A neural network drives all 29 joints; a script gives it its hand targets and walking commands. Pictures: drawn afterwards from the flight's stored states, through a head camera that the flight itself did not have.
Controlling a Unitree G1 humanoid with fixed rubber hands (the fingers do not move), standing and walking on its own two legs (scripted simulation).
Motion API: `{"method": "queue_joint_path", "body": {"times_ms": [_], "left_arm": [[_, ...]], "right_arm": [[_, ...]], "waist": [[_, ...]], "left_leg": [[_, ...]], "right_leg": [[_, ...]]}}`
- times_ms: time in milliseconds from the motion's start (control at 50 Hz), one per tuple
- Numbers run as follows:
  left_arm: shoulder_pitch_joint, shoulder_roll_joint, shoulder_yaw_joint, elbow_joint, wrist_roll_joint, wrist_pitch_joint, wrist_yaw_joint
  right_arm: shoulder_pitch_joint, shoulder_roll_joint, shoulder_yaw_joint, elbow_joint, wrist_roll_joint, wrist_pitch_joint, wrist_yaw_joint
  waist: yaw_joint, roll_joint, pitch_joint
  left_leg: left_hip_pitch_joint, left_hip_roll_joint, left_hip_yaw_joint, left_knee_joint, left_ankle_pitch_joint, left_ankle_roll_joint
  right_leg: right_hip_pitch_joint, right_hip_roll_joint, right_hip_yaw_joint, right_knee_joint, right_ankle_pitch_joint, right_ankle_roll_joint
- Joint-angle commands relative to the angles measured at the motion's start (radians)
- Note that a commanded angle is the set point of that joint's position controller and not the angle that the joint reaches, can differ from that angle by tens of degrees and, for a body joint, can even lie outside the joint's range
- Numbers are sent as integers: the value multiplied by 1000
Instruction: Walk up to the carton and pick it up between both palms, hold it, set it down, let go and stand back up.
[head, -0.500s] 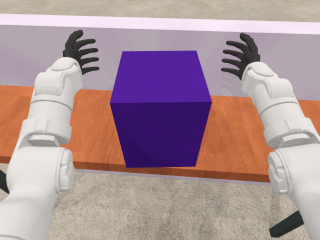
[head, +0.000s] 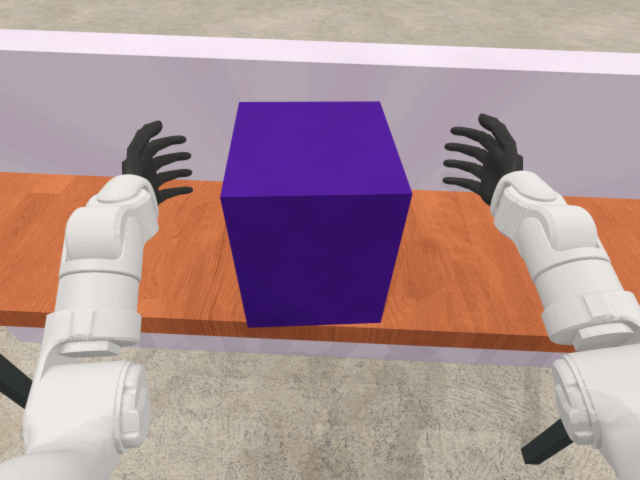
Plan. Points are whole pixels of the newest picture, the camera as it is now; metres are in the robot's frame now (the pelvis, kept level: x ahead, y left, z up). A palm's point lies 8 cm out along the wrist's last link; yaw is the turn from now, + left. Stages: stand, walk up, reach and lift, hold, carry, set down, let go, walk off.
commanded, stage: set down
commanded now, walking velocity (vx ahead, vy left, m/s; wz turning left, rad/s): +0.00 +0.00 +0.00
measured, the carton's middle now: (312, 216) +0.45 +0.05 +0.10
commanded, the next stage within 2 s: none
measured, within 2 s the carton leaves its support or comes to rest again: neither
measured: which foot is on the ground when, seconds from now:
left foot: down 0.00-1.00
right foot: down 0.00-1.00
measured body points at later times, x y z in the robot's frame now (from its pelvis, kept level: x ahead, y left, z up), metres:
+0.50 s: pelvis -0.01 +0.00 +0.00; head -0.03 +0.01 +0.45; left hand +0.36 +0.24 +0.17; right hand +0.38 -0.18 +0.16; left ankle +0.04 +0.12 -0.75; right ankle +0.00 -0.10 -0.75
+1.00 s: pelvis +0.02 +0.00 +0.00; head +0.02 +0.00 +0.45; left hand +0.29 +0.23 +0.10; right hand +0.30 -0.19 +0.09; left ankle +0.04 +0.12 -0.75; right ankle +0.00 -0.10 -0.75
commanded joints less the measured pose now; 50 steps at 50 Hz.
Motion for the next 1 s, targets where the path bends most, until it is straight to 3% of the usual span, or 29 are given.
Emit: {"method": "queue_joint_path", "body": {"times_ms": [0,20,40,60,100,140,180,240,260,280,300,340,360,400,420,440,460,480,560,580,620,660,700,740,800,860,900,920,980], "left_arm": [[-412,162,28,-315,-19,-77,10],[-360,145,23,-299,-25,-76,12],[-446,159,10,-264,-41,-79,17],[-369,142,9,-231,-33,-80,19],[-358,118,-6,-222,-24,-76,22],[-387,129,-7,-293,-31,-71,36],[-365,110,-24,-395,-42,-59,51],[-347,114,-12,-357,-48,-58,59],[-302,104,-12,-373,-45,-53,58],[-316,104,-11,-313,-40,-43,54],[-260,108,2,-310,-36,-42,46],[-166,83,22,-371,-17,-29,39],[-198,85,32,-376,-6,-26,35],[-124,68,48,-376,11,-19,24],[-74,45,43,-384,21,-12,13],[-29,24,48,-414,38,-10,8],[77,7,60,-495,45,-8,-1],[26,19,57,-572,36,-9,0],[49,23,43,-683,-5,-19,19],[108,17,41,-704,-2,-17,18],[199,-4,43,-731,2,-24,11],[237,19,57,-824,-1,-45,5],[303,19,71,-811,3,-50,-3],[311,30,65,-879,-4,-67,-1],[508,-16,60,-904,11,-94,-3],[687,-47,48,-893,26,-169,-25],[715,-42,47,-898,22,-218,-34],[694,-37,32,-901,13,-239,-31],[730,-45,-1,-837,-3,-307,-22]], "right_arm": [[-426,-117,-120,-314,-49,-60,1],[-396,-117,-115,-327,-55,-64,3],[-481,-133,-147,-313,-70,-58,9],[-396,-117,-136,-292,-79,-54,14],[-373,-115,-163,-260,-100,-52,19],[-388,-114,-175,-323,-109,-57,14],[-350,-138,-195,-382,-99,-66,18],[-350,-116,-176,-375,-108,-68,25],[-297,-113,-174,-380,-108,-68,23],[-321,-113,-174,-341,-112,-52,22],[-266,-98,-152,-352,-110,-52,20],[-185,-95,-130,-400,-93,-59,14],[-211,-101,-131,-376,-86,-53,13],[-158,-85,-107,-384,-82,-53,8],[-105,-90,-113,-367,-84,-47,6],[-52,-82,-93,-359,-68,-45,9],[25,-73,-77,-450,-58,-59,7],[-18,-91,-104,-516,-58,-71,3],[21,-83,-137,-659,-71,-77,-5],[81,-69,-128,-688,-68,-79,-7],[168,-66,-137,-736,-85,-86,-17],[229,-59,-130,-830,-75,-100,-28],[296,-37,-120,-858,-92,-95,-42],[315,-31,-124,-916,-90,-97,-49],[523,-17,-115,-949,-98,-118,-45],[700,-11,-92,-993,-120,-168,-40],[743,-10,-90,-1037,-132,-197,-35],[725,-4,-94,-1051,-133,-204,-33],[794,23,-101,-1035,-163,-222,-11]], "waist": [[19,57,-511],[19,48,-497],[9,61,-466],[18,43,-429],[0,77,-395],[9,97,-421],[-8,125,-459],[18,81,-428],[11,71,-419],[2,57,-370],[15,30,-364],[22,34,-376],[26,50,-348],[32,9,-317],[11,16,-280],[25,34,-245],[33,14,-266],[19,47,-321],[4,55,-303],[12,42,-285],[-2,27,-282],[12,45,-339],[13,22,-287],[22,64,-305],[19,50,-264],[19,35,-217],[23,41,-200],[13,36,-187],[30,30,-74]], "left_leg": [[256,-24,1,10,161,5],[267,-20,-3,16,177,5],[233,-17,-9,7,97,7],[222,-13,-10,-6,33,17],[206,-6,-19,-23,-33,17],[200,-6,-15,-15,-9,6],[245,4,-20,-9,3,-8],[205,0,-16,-6,-27,11],[210,-1,-12,-4,-21,11],[186,-2,-16,-16,-47,19],[179,-9,-6,-10,-35,26],[232,-13,-3,-5,64,16],[235,-13,-8,-6,86,11],[259,-14,-3,-4,132,13],[271,-12,-6,-15,112,9],[275,-9,-7,-24,105,9],[310,-14,1,-13,181,5],[329,-22,4,4,235,-8],[313,-25,15,7,174,-6],[310,-26,17,8,190,-4],[327,-30,14,13,215,-9],[337,-43,23,22,246,-17],[326,-46,27,12,233,-12],[317,-49,31,12,252,-18],[365,-41,21,9,295,-25],[401,-45,20,13,353,-31],[416,-49,14,11,353,-32],[415,-47,8,8,340,-30],[379,-34,0,-10,236,-17]], "right_leg": [[77,-1,34,-20,102,52],[69,2,32,-13,119,48],[18,0,24,-20,24,45],[18,-8,36,-28,-30,42],[8,-8,37,-29,-80,35],[23,-13,39,-15,-51,35],[13,-1,24,-5,-44,31],[-1,-8,30,3,-46,37],[15,-9,33,3,-40,39],[1,-11,38,-11,-81,37],[17,-22,49,-14,-70,43],[50,-17,51,-14,-1,44],[41,-10,45,-14,-4,43],[53,-2,42,-21,34,45],[51,-2,42,-32,23,41],[39,2,39,-35,-3,35],[68,2,41,-40,67,40],[50,3,36,-32,107,43],[12,6,37,-32,62,38],[21,3,36,-33,82,39],[35,2,39,-27,131,44],[73,-5,52,-19,164,51],[88,-13,65,-22,191,60],[93,-21,68,-7,232,60],[100,-13,65,-19,237,47],[86,-21,70,-26,326,53],[63,-31,72,-37,351,56],[47,-26,70,-44,322,51],[-39,-35,87,-87,122,28]]}}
